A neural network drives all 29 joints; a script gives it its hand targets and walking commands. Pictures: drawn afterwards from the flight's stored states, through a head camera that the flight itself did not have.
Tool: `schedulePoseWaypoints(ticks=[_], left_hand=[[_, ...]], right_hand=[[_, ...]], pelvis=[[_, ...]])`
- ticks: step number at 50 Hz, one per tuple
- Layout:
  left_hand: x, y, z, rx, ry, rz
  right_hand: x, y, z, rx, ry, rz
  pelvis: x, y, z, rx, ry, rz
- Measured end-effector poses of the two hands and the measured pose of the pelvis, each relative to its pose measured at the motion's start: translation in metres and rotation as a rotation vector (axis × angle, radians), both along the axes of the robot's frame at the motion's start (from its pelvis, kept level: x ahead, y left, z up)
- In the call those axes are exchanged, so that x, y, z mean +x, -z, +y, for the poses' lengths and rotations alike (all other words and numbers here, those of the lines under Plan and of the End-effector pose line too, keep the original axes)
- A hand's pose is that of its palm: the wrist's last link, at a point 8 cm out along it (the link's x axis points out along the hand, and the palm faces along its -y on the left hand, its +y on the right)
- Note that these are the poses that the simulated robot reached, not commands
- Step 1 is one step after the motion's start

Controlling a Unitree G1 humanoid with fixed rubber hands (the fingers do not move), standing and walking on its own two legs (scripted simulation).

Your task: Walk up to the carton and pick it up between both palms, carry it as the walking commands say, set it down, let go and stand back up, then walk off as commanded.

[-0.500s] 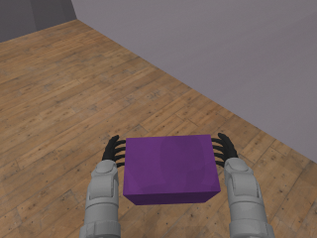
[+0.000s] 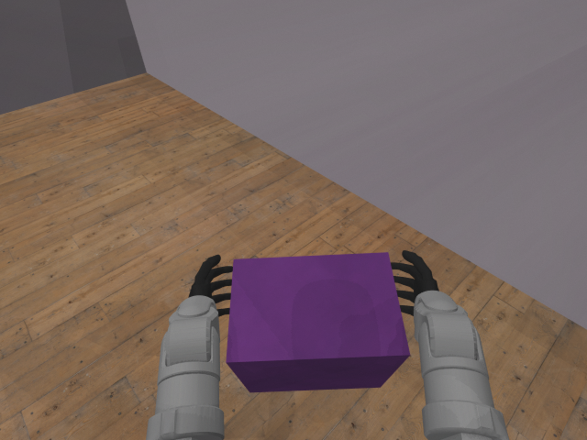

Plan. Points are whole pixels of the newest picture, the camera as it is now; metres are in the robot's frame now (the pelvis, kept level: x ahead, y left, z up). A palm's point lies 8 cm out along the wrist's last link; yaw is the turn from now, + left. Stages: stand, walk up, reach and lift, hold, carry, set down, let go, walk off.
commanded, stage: reach and lift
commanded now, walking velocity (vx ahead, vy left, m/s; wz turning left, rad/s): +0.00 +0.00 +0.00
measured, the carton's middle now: (312, 328) +0.31 +0.00 -0.04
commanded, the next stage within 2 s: hold in 0.60 s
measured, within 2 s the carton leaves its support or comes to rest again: neither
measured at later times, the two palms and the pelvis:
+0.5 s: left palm (205, 305) +0.30 +0.16 +0.04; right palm (426, 302) +0.30 -0.16 +0.05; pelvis +0.01 +0.00 +0.00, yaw +0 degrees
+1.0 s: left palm (202, 312) +0.29 +0.16 +0.05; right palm (427, 307) +0.29 -0.15 +0.05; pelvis +0.00 +0.00 -0.01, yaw +1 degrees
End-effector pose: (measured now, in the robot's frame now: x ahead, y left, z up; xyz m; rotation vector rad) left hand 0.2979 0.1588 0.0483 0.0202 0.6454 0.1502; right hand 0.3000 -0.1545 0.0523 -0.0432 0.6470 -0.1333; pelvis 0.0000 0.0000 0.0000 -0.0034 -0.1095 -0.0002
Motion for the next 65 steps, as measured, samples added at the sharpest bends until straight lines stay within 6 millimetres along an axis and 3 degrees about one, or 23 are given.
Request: schedulePoseWaypoints(ticks=[13, 25, 49, 53, 61, 65], left_hand=[[0.01, 0.001, -0.003, 0.016, 0.028, 0.001], [0.004, 0.004, -0.002, 0.028, 0.034, 0.009], [-0.01, 0.003, -0.002, 0.02, 0.028, 0.003], [-0.009, 0.001, 0.007, 0.023, -0.001, -0.022], [-0.015, -0.002, 0.048, 0.005, -0.132, -0.023], [-0.02, -0.005, 0.058, 0.002, -0.171, 0.013]], right_hand=[[0.003, 0.001, -0.003, 0.0, 0.018, -0.004], [0.0, 0.003, -0.003, -0.008, 0.0, 0.001], [-0.011, 0.0, -0.001, -0.01, 0.007, -0.015], [-0.005, 0.001, 0.009, 0.004, 0.013, -0.048], [0.004, -0.006, 0.059, -0.002, 0.003, -0.056], [0.001, -0.005, 0.071, -0.004, 0.029, -0.022]], pelvis=[[0.008, -0.001, 0.004, 0.001, -0.001, 0.013], [0.014, -0.002, 0.002, 0.001, -0.009, 0.009], [0.001, 0.003, 0.002, 0.001, -0.011, 0.02], [0.002, 0.012, 0.008, -0.013, -0.029, 0.071], [0.004, 0.026, 0.038, 0.009, -0.034, 0.129], [0.003, 0.03, 0.049, 0.006, -0.021, 0.146]])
